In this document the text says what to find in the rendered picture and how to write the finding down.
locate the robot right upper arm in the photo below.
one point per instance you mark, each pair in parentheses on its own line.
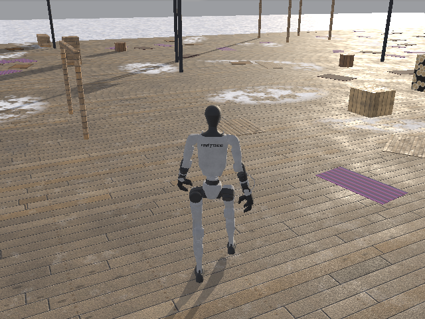
(236,152)

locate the robot right foot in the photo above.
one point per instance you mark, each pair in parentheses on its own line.
(231,249)

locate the left robot hand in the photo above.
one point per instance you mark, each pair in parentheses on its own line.
(187,182)

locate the right robot forearm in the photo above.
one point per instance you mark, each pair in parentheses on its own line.
(244,181)

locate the left robot thigh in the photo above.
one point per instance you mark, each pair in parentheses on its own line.
(196,203)

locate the right robot hand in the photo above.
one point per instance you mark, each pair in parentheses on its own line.
(249,203)

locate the robot left upper arm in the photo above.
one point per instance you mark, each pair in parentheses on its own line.
(188,151)

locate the left robot forearm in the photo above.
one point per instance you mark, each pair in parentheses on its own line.
(182,172)

